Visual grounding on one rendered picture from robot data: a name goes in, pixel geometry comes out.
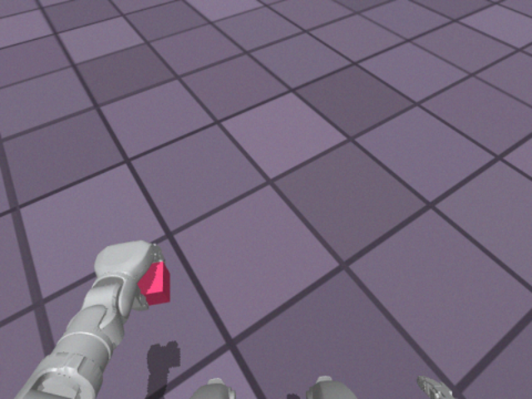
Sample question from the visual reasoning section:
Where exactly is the right robot hand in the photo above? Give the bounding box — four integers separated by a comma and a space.
417, 376, 458, 399

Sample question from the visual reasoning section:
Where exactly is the left robot hand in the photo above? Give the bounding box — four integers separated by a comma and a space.
94, 240, 165, 311

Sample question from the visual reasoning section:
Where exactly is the left robot arm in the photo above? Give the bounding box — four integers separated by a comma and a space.
14, 272, 137, 399

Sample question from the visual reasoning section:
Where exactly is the small box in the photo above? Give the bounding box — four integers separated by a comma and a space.
137, 262, 170, 306

